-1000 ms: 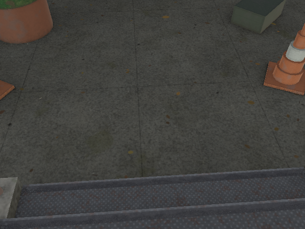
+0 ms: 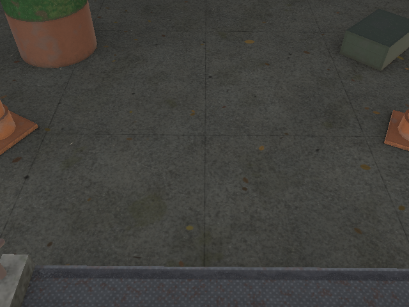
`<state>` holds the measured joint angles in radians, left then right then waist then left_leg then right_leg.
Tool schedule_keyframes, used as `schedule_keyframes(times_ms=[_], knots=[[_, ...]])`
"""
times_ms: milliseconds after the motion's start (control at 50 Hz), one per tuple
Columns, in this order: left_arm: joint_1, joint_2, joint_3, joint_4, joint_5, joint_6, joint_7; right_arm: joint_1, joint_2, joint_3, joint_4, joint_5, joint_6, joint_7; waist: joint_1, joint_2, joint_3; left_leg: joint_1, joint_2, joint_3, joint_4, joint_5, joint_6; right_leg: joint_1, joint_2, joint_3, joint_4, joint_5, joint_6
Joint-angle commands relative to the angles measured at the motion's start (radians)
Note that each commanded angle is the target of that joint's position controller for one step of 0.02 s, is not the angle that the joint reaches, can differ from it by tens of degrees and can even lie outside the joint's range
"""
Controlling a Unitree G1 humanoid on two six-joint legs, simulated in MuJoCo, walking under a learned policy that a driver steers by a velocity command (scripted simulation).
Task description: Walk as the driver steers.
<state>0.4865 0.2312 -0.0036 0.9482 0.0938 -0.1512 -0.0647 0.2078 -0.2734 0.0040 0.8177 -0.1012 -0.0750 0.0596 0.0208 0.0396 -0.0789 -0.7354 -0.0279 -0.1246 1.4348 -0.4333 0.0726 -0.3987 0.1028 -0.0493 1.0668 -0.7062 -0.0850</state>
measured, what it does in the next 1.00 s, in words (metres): goes down: left foot 0.17 m lower, then right foot 0.17 m lower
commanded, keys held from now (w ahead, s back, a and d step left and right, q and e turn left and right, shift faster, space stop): w+e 0.30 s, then w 0.14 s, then w+q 0.56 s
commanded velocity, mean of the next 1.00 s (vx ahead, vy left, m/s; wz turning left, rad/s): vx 0.49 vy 0.00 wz -0.08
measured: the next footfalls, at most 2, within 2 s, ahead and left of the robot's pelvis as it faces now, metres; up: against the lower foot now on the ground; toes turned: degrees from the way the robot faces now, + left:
left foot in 0.20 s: +0.21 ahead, +0.08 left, -0.17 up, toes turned -7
right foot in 0.72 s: +0.48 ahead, -0.30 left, -0.34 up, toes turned -17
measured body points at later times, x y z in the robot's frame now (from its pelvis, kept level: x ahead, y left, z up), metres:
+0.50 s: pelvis +0.23 -0.04 -0.13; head +0.24 -0.05 +0.32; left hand +0.45 +0.12 -0.24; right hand +0.06 -0.20 -0.28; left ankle +0.18 +0.08 -0.83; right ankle +0.37 -0.23 -0.77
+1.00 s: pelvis +0.48 -0.22 -0.28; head +0.48 -0.22 +0.17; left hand +0.40 +0.02 -0.42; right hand +0.54 -0.46 -0.41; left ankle +0.64 -0.07 -0.90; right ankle +0.44 -0.29 -1.00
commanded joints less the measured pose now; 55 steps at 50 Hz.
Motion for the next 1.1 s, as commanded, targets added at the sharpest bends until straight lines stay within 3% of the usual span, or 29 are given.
schedule_keyframes(times_ms=[20,60,100,140,180,200,220,240,260,320,380,440,500,520,540,560,580,600,660,700,720,740,760,800,840,860,900,980,1100], knots=[[-0.212,-0.077,-0.039,-0.113,0.015,0.004,0.031,0.029,0.021,0.045,-0.035,-0.046,0.001,-0.005,-0.056,0.011,0.147,-0.188,0.124,-0.050,-0.280,0.566,-0.060,-0.196,-0.159,0.424,-0.307,0.378,-0.208],[-0.180,0.010,-0.030,-0.129,-0.010,-0.010,0.074,0.019,0.019,0.046,-0.054,-0.025,0.007,0.005,-0.046,0.017,0.097,0.300,0.095,0.116,-0.522,0.957,-0.078,-0.549,-0.014,0.209,-0.234,0.129,-0.128],[-0.139,0.117,-0.016,-0.106,0.013,-0.020,0.042,-0.031,0.025,0.038,-0.112,0.011,0.014,0.011,-0.068,-0.050,0.131,0.737,0.037,0.226,-0.504,0.761,-0.111,-0.796,-0.023,0.193,-0.270,-0.002,-0.118],[-0.053,0.158,-0.005,-0.106,-0.018,-0.027,0.005,0.003,-0.039,0.018,-0.112,0.000,0.003,0.003,-0.060,-0.028,0.192,0.783,-0.009,0.232,-0.660,0.486,-0.125,-0.645,-0.055,0.308,-0.137,0.008,-0.149],[-0.143,0.193,0.008,-0.127,-0.037,0.002,-0.033,0.274,-0.099,-0.003,-0.006,0.000,0.004,-0.004,-0.179,-0.023,0.204,0.797,0.020,0.177,-1.136,0.559,-0.070,-0.272,-0.043,0.392,0.168,0.213,-0.160],[-0.152,0.163,0.005,-0.135,-0.006,0.014,-0.069,0.447,-0.179,-0.040,0.061,0.000,0.000,-0.008,-0.197,-0.025,0.119,0.927,0.122,0.089,-1.104,0.575,0.024,-0.220,-0.060,0.421,0.390,0.507,-0.128],[0.001,0.020,-0.013,-0.126,-0.033,0.015,-0.080,0.559,-0.213,-0.055,0.089,-0.022,-0.003,-0.007,-0.145,0.184,-0.144,1.275,0.305,-0.053,-0.732,1.208,0.263,-0.438,0.052,0.285,0.894,0.075,-0.052],[0.159,-0.039,-0.032,-0.139,-0.048,0.022,-0.079,0.485,-0.202,-0.053,0.040,-0.021,-0.005,0.011,-0.072,0.165,-0.263,1.426,0.460,-0.248,-0.644,1.533,0.438,-0.773,0.053,0.183,1.141,-0.092,0.004],[0.034,0.027,-0.020,-0.214,-0.046,0.043,-0.067,0.386,-0.202,-0.078,0.006,-0.024,0.002,-0.010,-0.149,0.094,-0.106,1.304,0.551,-0.478,-0.805,1.111,0.452,-1.025,0.010,0.225,1.193,0.038,0.061],[-0.112,0.011,-0.028,-0.199,-0.011,0.083,-0.022,0.160,0.154,0.040,0.039,-0.018,-0.017,-0.026,0.006,-0.142,0.154,0.555,0.349,-0.161,-1.020,0.450,0.212,-0.804,-0.233,0.284,0.565,0.608,0.023],[-0.211,0.020,-0.014,-0.169,0.011,0.102,-0.066,0.177,0.082,0.035,0.110,0.036,-0.072,-0.051,-0.040,0.040,0.161,0.101,0.199,0.054,-1.120,0.096,0.231,-0.349,-0.247,0.088,0.150,0.867,0.014],[-0.232,0.038,-0.021,-0.183,0.012,0.082,-0.069,0.254,-0.043,0.025,0.167,-0.021,-0.076,-0.040,-0.018,-0.037,0.126,0.217,0.265,0.014,-0.968,0.284,0.241,-0.365,-0.225,0.106,0.156,0.866,0.022],[-0.507,0.029,-0.044,-0.234,0.044,0.070,-0.016,0.548,0.061,0.055,0.283,0.012,-0.076,-0.094,-0.206,0.000,0.156,0.882,0.331,-0.201,-0.768,0.159,0.239,-0.980,-0.292,0.205,-0.253,1.044,0.090],[-0.509,0.017,-0.056,-0.206,0.029,0.072,-0.016,0.549,0.089,0.064,0.270,0.006,-0.067,-0.097,-0.203,-0.024,0.174,0.794,0.286,-0.154,-0.715,0.117,0.214,-0.865,-0.307,0.202,-0.408,1.223,0.095],[-0.605,0.042,-0.003,-0.242,-0.137,0.086,0.006,0.416,-0.058,-0.003,0.225,0.127,-0.028,-0.093,-0.153,-0.082,0.160,0.357,0.225,-0.053,-0.807,0.050,0.127,-0.281,-0.230,0.055,-0.450,1.289,0.085],[-0.599,0.038,-0.006,-0.219,-0.156,0.105,0.007,0.379,-0.089,-0.007,0.197,0.143,-0.010,-0.091,-0.148,-0.085,0.161,0.186,0.196,-0.010,-0.821,0.027,0.100,-0.050,-0.168,0.002,-0.419,1.310,0.095],[-0.524,0.038,-0.054,-0.223,0.030,0.111,-0.022,0.361,0.020,0.042,0.197,-0.043,-0.039,-0.041,-0.129,0.080,0.244,0.053,0.186,0.021,-0.821,-0.175,0.125,-0.034,-0.214,0.037,-0.384,1.276,0.079],[-0.522,0.082,-0.029,-0.218,0.051,0.117,-0.032,0.347,-0.002,0.021,0.182,-0.021,-0.046,-0.028,-0.131,0.069,0.270,0.142,0.205,-0.013,-0.792,-0.176,0.138,-0.056,-0.208,0.032,-0.438,1.144,0.073],[-0.623,0.051,-0.048,-0.216,0.026,0.106,-0.029,0.481,-0.049,-0.005,0.261,0.019,-0.016,-0.048,-0.213,-0.017,0.253,0.486,0.233,-0.125,-0.616,-0.009,0.119,-0.069,-0.222,0.057,-0.803,1.056,0.055],[-0.252,0.168,0.018,-0.090,-0.012,0.072,-0.005,0.447,-0.085,-0.013,0.274,-0.029,0.019,0.006,-0.038,-0.078,0.115,0.371,0.172,-0.053,-0.254,0.125,0.044,0.408,-0.232,0.015,-0.831,1.212,0.009],[0.051,0.256,0.073,0.004,-0.004,0.070,-0.004,0.571,0.014,0.006,0.330,-0.057,0.024,0.055,0.055,-0.167,-0.067,0.119,0.102,0.017,0.027,0.047,-0.042,0.873,-0.300,0.024,-0.593,1.317,-0.074],[0.191,0.299,0.089,0.025,0.012,0.081,-0.030,0.772,0.129,0.010,0.366,0.011,0.014,0.073,0.002,-0.314,-0.345,-0.043,0.051,0.079,0.499,-0.359,-0.078,1.190,-0.471,0.104,-0.246,1.830,-0.191],[0.229,0.281,0.089,0.037,0.038,0.096,-0.037,0.611,0.064,0.002,0.292,0.054,0.001,0.090,0.067,-0.246,-0.314,-0.228,0.068,0.097,0.666,-0.367,-0.090,1.142,-0.533,0.192,-0.299,1.762,-0.177],[0.061,0.196,0.073,0.019,-0.008,0.101,-0.024,0.249,0.031,-0.006,0.149,0.072,-0.029,0.048,0.103,-0.116,0.001,-0.454,0.102,0.088,0.556,-0.159,-0.041,0.668,-0.510,0.263,-0.588,0.712,-0.163],[-0.038,0.108,0.032,0.024,0.042,0.087,-0.033,0.295,0.074,-0.008,0.145,0.080,-0.043,0.003,-0.051,-0.071,0.138,-0.209,0.179,-0.008,0.416,0.126,0.023,0.199,-0.599,0.271,-0.667,0.798,-0.101],[-0.092,-0.026,-0.010,0.009,0.026,0.054,-0.005,0.302,0.110,0.008,0.142,0.049,-0.038,-0.008,-0.103,-0.041,0.158,-0.165,0.218,-0.063,0.151,0.317,0.057,0.092,-0.525,0.214,-0.695,0.662,-0.079],[-0.117,-0.057,-0.024,0.018,-0.010,0.011,0.040,0.271,0.115,0.006,0.146,0.024,-0.031,0.012,-0.095,-0.046,0.197,-0.130,0.196,-0.060,-0.175,0.499,0.067,0.026,-0.464,0.120,-0.802,0.622,-0.087],[-0.112,0.028,-0.009,0.049,0.041,0.007,0.052,0.265,0.075,-0.014,0.148,0.012,-0.022,0.064,-0.129,-0.054,0.125,-0.021,0.159,-0.018,-0.195,0.594,0.045,-0.005,-0.424,-0.021,-0.702,0.825,-0.121],[0.207,-0.054,-0.066,0.192,0.052,-0.001,0.068,-0.035,0.045,-0.007,0.051,0.032,-0.002,0.050,0.010,-0.075,0.228,-0.067,0.164,0.019,-0.608,0.981,0.012,0.192,-0.410,-0.090,-0.633,0.638,-0.081]])
Velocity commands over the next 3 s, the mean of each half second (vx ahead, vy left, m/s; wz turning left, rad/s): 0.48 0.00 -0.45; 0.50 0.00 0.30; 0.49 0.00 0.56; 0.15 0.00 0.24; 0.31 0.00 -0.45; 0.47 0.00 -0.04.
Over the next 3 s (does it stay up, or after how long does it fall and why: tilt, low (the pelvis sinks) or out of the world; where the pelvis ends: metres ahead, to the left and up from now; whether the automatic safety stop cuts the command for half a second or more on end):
stays up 1.38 -0.14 -0.59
